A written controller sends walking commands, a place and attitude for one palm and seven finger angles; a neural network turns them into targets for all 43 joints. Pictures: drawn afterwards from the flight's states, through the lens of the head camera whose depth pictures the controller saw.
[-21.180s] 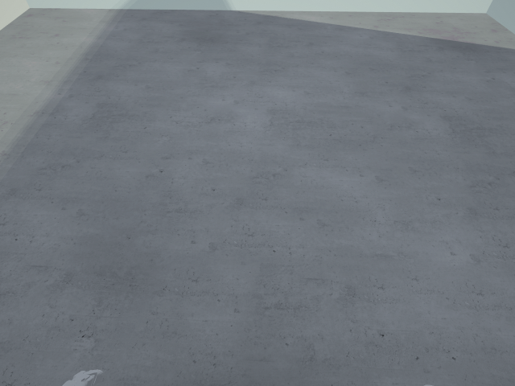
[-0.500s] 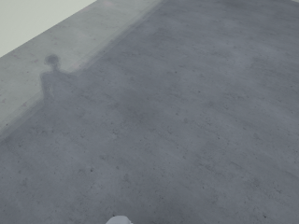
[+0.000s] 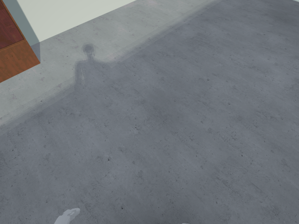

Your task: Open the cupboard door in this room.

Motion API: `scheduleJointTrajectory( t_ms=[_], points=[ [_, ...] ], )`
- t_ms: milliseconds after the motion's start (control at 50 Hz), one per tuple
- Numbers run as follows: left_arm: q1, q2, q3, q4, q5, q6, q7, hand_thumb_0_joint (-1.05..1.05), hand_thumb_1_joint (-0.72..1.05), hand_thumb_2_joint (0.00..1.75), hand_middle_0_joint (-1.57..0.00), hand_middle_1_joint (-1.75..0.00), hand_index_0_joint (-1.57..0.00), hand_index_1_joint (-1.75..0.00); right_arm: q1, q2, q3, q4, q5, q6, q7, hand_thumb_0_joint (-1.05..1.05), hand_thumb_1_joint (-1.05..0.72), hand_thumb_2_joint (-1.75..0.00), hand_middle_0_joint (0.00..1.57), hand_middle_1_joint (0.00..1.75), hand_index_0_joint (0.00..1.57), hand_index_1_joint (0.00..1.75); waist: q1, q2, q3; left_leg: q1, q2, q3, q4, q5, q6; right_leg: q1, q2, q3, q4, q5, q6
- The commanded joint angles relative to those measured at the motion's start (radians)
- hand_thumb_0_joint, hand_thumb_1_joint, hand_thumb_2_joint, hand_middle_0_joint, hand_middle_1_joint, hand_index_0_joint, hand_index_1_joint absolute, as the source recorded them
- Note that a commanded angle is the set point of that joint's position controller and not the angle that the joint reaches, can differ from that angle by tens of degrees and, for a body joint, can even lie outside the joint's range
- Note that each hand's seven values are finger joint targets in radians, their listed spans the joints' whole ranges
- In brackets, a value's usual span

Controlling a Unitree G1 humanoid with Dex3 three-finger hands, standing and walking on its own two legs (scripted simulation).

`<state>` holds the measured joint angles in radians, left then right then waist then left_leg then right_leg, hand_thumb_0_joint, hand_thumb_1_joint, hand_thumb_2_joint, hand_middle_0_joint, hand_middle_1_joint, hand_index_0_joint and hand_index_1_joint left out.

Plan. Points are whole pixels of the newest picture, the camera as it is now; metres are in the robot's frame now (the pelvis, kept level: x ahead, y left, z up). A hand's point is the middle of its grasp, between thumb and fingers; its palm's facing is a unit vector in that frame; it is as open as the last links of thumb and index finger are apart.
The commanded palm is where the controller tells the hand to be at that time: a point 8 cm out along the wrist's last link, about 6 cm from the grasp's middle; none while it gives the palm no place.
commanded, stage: turn or walk to find it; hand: left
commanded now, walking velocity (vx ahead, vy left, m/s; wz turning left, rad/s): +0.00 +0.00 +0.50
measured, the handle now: out of the picture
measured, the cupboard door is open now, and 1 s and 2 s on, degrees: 0 0 0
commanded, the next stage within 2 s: none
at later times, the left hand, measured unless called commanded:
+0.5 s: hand out of the picture -0.05 +0.20 -0.17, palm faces +0.33 -0.91 -0.25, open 7.4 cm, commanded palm none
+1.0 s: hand out of the picture +0.03 +0.20 -0.14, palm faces +0.50 -0.83 -0.26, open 7.4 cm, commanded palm none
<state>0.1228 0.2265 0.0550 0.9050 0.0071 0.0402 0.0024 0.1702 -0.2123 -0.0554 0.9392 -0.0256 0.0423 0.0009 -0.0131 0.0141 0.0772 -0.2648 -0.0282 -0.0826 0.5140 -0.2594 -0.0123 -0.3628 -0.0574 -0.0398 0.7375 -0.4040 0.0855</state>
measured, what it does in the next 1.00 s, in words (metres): steps on the spot, turning left: right foot, then left foot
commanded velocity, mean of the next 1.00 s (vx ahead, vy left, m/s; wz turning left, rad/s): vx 0.15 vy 0.00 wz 0.50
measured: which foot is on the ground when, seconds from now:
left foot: down 0.00-0.04, up 0.06-0.48, down 0.50-0.92, up 0.94-1.00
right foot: up 0.00-0.02, down 0.04-0.50, up 0.52-0.90, down 0.92-1.00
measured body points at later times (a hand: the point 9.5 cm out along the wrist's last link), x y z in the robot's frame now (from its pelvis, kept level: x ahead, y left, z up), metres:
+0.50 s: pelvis -0.02 +0.00 -0.01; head +0.02 +0.01 +0.44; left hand -0.06 +0.25 -0.15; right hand +0.14 -0.23 -0.15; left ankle -0.07 +0.11 -0.74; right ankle +0.01 -0.12 -0.73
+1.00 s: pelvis +0.04 -0.02 +0.00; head +0.06 -0.04 +0.44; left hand +0.00 +0.24 -0.12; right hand +0.16 -0.24 -0.17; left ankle -0.06 +0.10 -0.69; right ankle +0.09 -0.10 -0.73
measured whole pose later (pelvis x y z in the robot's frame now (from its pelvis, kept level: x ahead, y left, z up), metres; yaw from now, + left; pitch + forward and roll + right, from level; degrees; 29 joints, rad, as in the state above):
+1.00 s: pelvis +0.04 -0.02 +0.00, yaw +30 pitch +0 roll +1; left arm 0.20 0.19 0.04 0.90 0.03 -0.04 -0.03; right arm 0.31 -0.24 -0.07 1.02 -0.03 0.04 0.01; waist -0.01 0.06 0.02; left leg -0.38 -0.02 -0.08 0.93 -0.45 0.01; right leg -0.28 -0.07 -0.14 0.60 -0.30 -0.01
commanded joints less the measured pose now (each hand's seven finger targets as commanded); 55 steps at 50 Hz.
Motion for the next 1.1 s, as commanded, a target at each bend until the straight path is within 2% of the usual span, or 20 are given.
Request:
scheduleJointTrajectory(
  t_ms=[0, 20, 40, 100, 140, 360, 440, 460, 480, 500, 580, 740, 800, 860, 880, 900, 920, 940, 1000, 1080],
  points=[
    [0.182, 0.172, 0.036, -0.038, 0.011, -0.051, 0.021, 0.00, 0.90, 0.90, -0.20, -0.30, -0.20, -0.30, -0.003, -0.139, -0.057, -0.082, 0.017, -0.021, -0.001, 0.00, -0.90, -0.90, 0.20, 0.30, 0.20, 0.30, 0.064, -0.051, -0.173, -0.153, 0.087, -0.136, 0.134, 0.150, 0.046, 0.376, -0.131, 0.110, -0.412, 0.270, -0.051],
    [0.194, 0.253, 0.051, -0.042, 0.023, -0.056, 0.027, 0.00, 0.90, 0.90, -0.20, -0.30, -0.20, -0.30, -0.003, -0.080, -0.044, -0.113, 0.017, -0.024, 0.004, 0.00, -0.90, -0.90, 0.20, 0.30, 0.20, 0.30, 0.069, -0.324, -0.141, -0.330, -0.055, 0.022, 0.363, -0.307, -0.020, 0.414, -0.389, 0.358, -0.430, 0.435, -0.167],
    [0.176, 0.240, 0.053, -0.050, 0.010, -0.057, 0.029, 0.00, 0.90, 0.90, -0.20, -0.30, -0.20, -0.30, 0.007, -0.138, -0.058, -0.100, 0.008, -0.007, -0.002, 0.00, -0.90, -0.90, 0.20, 0.30, 0.20, 0.30, 0.068, -0.303, -0.144, -0.287, -0.009, -0.036, 0.544, -0.348, -0.012, 0.266, -0.437, 0.366, -0.461, 0.382, -0.227],
    [0.020, 0.144, 0.033, -0.087, 0.011, -0.049, 0.032, 0.00, 0.90, 0.90, -0.20, -0.30, -0.20, -0.30, 0.022, -0.118, -0.060, -0.051, 0.002, 0.009, 0.016, 0.00, -0.90, -0.90, 0.20, 0.30, 0.20, 0.30, -0.006, -0.133, -0.033, -0.292, 0.042, -0.013, 0.736, -0.173, -0.023, 0.139, -0.302, 0.170, -0.440, 0.289, -0.210],
    [0.022, 0.128, 0.026, -0.091, 0.013, -0.058, 0.032, 0.00, 0.90, 0.90, -0.20, -0.30, -0.20, -0.30, 0.055, -0.103, -0.050, -0.035, 0.002, 0.013, 0.021, 0.00, -0.90, -0.90, 0.20, 0.30, 0.20, 0.30, -0.011, -0.179, -0.056, -0.284, 0.048, 0.022, 0.733, -0.116, -0.043, 0.175, -0.262, 0.061, -0.421, 0.376, -0.188],
    [0.162, 0.199, 0.051, -0.016, 0.024, -0.044, 0.028, 0.00, 0.90, 0.90, -0.20, -0.30, -0.20, -0.30, -0.060, -0.076, -0.019, -0.055, 0.017, -0.003, 0.018, 0.00, -0.90, -0.90, 0.20, 0.30, 0.20, 0.30, 0.067, -0.234, -0.112, -0.167, 0.063, 0.146, 0.292, -0.214, -0.046, 0.314, -0.324, -0.026, -0.337, 0.581, -0.226],
    [0.138, 0.200, 0.056, -0.001, 0.013, -0.032, 0.023, 0.00, 0.90, 0.90, -0.20, -0.30, -0.20, -0.30, 0.020, -0.096, -0.021, -0.038, 0.014, -0.022, 0.015, 0.00, -0.90, -0.90, 0.20, 0.30, 0.20, 0.30, 0.013, -0.184, -0.143, 0.055, 0.055, 0.186, -0.043, 0.000, -0.022, 0.221, -0.301, -0.105, -0.192, 0.511, -0.144],
    [0.143, 0.171, 0.052, -0.012, 0.006, -0.026, 0.019, 0.00, 0.90, 0.90, -0.20, -0.30, -0.20, -0.30, 0.064, -0.154, -0.034, -0.032, 0.012, -0.033, 0.015, 0.00, -0.90, -0.90, 0.20, 0.30, 0.20, 0.30, -0.015, -0.034, -0.176, 0.208, 0.128, 0.081, -0.141, 0.147, 0.009, 0.092, -0.251, -0.146, -0.044, 0.377, -0.091],
    [0.138, 0.103, 0.036, -0.047, 0.000, -0.020, 0.011, 0.00, 0.90, 0.90, -0.20, -0.30, -0.20, -0.30, 0.094, -0.256, -0.060, -0.036, 0.004, -0.036, 0.010, 0.00, -0.90, -0.90, 0.20, 0.30, 0.20, 0.30, -0.032, 0.264, -0.157, 0.324, 0.383, -0.252, -0.167, 0.475, 0.128, -0.194, -0.108, -0.176, 0.153, -0.134, -0.011],
    [0.050, 0.101, 0.017, -0.080, 0.013, -0.014, 0.014, 0.00, 0.90, 0.90, -0.20, -0.30, -0.20, -0.30, 0.160, -0.295, -0.063, -0.018, 0.009, -0.025, 0.008, 0.00, -0.90, -0.90, 0.20, 0.30, 0.20, 0.30, -0.069, 0.215, -0.136, 0.260, 0.457, -0.261, -0.168, 0.569, 0.199, -0.204, -0.086, -0.098, 0.281, -0.258, -0.016],
    [0.036, 0.104, 0.030, -0.031, 0.008, -0.014, -0.001, 0.00, 0.90, 0.90, -0.20, -0.30, -0.20, -0.30, 0.029, -0.196, -0.032, -0.038, 0.000, -0.038, -0.016, 0.00, -0.90, -0.90, 0.20, 0.30, 0.20, 0.30, -0.008, 0.171, -0.077, 0.159, 0.291, -0.157, -0.196, 0.291, 0.170, -0.217, -0.069, -0.002, 0.399, -0.047, -0.010],
    [-0.013, 0.097, 0.025, -0.061, 0.014, -0.036, -0.029, 0.00, 0.90, 0.90, -0.20, -0.30, -0.20, -0.30, 0.093, -0.203, -0.046, -0.033, 0.001, -0.063, -0.005, 0.00, -0.90, -0.90, 0.20, 0.30, 0.20, 0.30, -0.025, 0.133, -0.017, 0.120, 0.267, -0.237, -0.305, -0.130, 0.194, -0.223, -0.057, -0.003, 0.191, 0.020, 0.000],
    [-0.026, 0.087, 0.022, -0.079, 0.013, -0.048, -0.036, 0.00, 0.90, 0.90, -0.20, -0.30, -0.20, -0.30, 0.090, -0.205, -0.052, -0.033, -0.002, -0.063, -0.002, 0.00, -0.90, -0.90, 0.20, 0.30, 0.20, 0.30, -0.026, 0.144, -0.024, 0.071, 0.242, -0.251, -0.282, -0.159, 0.187, -0.114, -0.029, -0.032, 0.022, 0.005, -0.003],
    [0.118, 0.082, 0.027, -0.043, 0.015, -0.062, -0.040, 0.00, 0.90, 0.90, -0.20, -0.30, -0.20, -0.30, 0.045, -0.197, -0.053, -0.037, -0.002, -0.060, -0.004, 0.00, -0.90, -0.90, 0.20, 0.30, 0.20, 0.30, 0.042, 0.117, -0.073, -0.043, 0.188, -0.217, -0.156, -0.152, 0.149, 0.153, 0.029, -0.083, -0.187, 0.075, -0.006],
    [0.221, 0.108, 0.037, -0.011, 0.017, -0.073, -0.035, 0.00, 0.90, 0.90, -0.20, -0.30, -0.20, -0.30, 0.032, -0.170, -0.051, -0.043, 0.002, -0.060, -0.004, 0.00, -0.90, -0.90, 0.20, 0.30, 0.20, 0.30, 0.094, 0.036, -0.097, -0.182, 0.129, -0.181, -0.011, -0.193, 0.113, 0.355, 0.004, -0.055, -0.305, 0.111, -0.015],
    [0.332, 0.203, 0.056, 0.015, 0.031, -0.086, -0.018, 0.00, 0.90, 0.90, -0.20, -0.30, -0.20, -0.30, 0.044, -0.090, -0.035, -0.058, 0.014, -0.063, 0.001, 0.00, -0.90, -0.90, 0.20, 0.30, 0.20, 0.30, 0.139, -0.253, -0.148, -0.415, 0.000, -0.035, 0.284, -0.303, 0.047, 0.572, -0.235, 0.212, -0.457, -0.124, -0.075],
    [0.371, 0.258, 0.058, 0.017, 0.021, -0.081, -0.006, 0.00, 0.90, 0.90, -0.20, -0.30, -0.20, -0.30, -0.024, -0.074, -0.028, -0.104, 0.007, -0.071, 0.007, 0.00, -0.90, -0.90, 0.20, 0.30, 0.20, 0.30, 0.165, -0.370, -0.091, -0.546, -0.015, 0.028, 0.505, -0.365, 0.027, 0.515, -0.443, 0.492, -0.582, -0.271, -0.147],
    [0.321, 0.244, 0.059, 0.005, 0.012, -0.089, 0.001, 0.00, 0.90, 0.90, -0.20, -0.30, -0.20, -0.30, -0.029, -0.122, -0.041, -0.099, -0.002, -0.063, 0.015, 0.00, -0.90, -0.90, 0.20, 0.30, 0.20, 0.30, 0.128, -0.332, -0.034, -0.529, 0.046, -0.029, 0.642, -0.257, 0.033, 0.350, -0.467, 0.564, -0.647, -0.433, -0.161],
    [0.145, 0.118, 0.026, -0.006, 0.015, -0.109, 0.005, 0.00, 0.90, 0.90, -0.20, -0.30, -0.20, -0.30, 0.046, -0.083, -0.047, -0.023, -0.009, -0.044, 0.041, 0.00, -0.90, -0.90, 0.20, 0.30, 0.20, 0.30, 0.008, -0.125, 0.050, -0.450, 0.108, 0.009, 0.750, -0.003, 0.011, 0.173, -0.338, 0.214, -0.612, -0.201, -0.110],
    [0.239, 0.056, 0.009, 0.046, 0.016, -0.126, 0.010, 0.00, 0.90, 0.90, -0.20, -0.30, -0.20, -0.30, 0.074, -0.050, -0.037, 0.005, -0.005, -0.031, 0.045, 0.00, -0.90, -0.90, 0.20, 0.30, 0.20, 0.30, 0.017, -0.191, 0.025, -0.459, 0.106, 0.062, 0.724, 0.110, -0.018, 0.265, -0.250, -0.028, -0.579, 0.168, -0.101]
  ],
)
